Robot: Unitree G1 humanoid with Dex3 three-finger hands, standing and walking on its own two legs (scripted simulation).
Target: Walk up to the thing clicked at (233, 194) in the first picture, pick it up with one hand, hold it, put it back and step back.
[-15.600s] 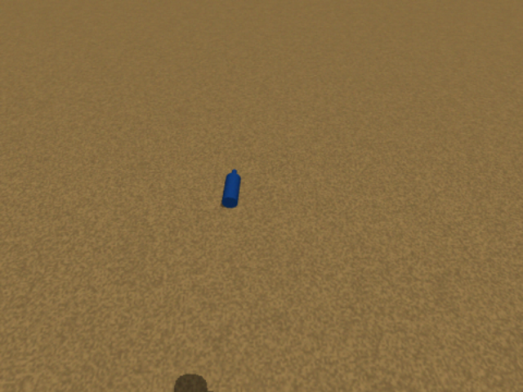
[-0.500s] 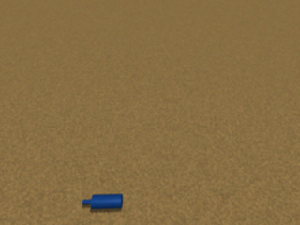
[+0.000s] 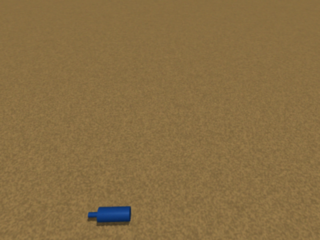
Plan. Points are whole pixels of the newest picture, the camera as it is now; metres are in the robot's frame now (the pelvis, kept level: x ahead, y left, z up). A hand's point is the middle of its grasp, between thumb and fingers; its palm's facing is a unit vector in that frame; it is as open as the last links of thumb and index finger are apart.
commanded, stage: stand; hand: left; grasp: from above
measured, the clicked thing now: (109, 214) +0.43 +0.29 -0.74
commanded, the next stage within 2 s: rise first in 0.56 s
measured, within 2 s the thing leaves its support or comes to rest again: neither
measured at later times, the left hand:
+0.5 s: hand out of the picture +0.07 +0.25 -0.16, palm faces -0.02 -0.94 -0.35, open 7.4 cm
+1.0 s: hand out of the picture +0.15 +0.26 -0.17, palm faces -0.05 -0.93 -0.37, open 10.8 cm
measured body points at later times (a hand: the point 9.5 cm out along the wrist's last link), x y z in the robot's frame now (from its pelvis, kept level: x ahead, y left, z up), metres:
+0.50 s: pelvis +0.00 +0.00 +0.00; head +0.01 +0.00 +0.45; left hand +0.07 +0.30 -0.13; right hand +0.07 -0.30 -0.13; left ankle -0.02 +0.13 -0.75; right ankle +0.00 -0.12 -0.75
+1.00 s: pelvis -0.01 +0.00 -0.03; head +0.04 +0.01 +0.41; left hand +0.15 +0.30 -0.15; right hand +0.09 -0.26 -0.15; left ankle -0.02 +0.13 -0.75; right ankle +0.00 -0.12 -0.75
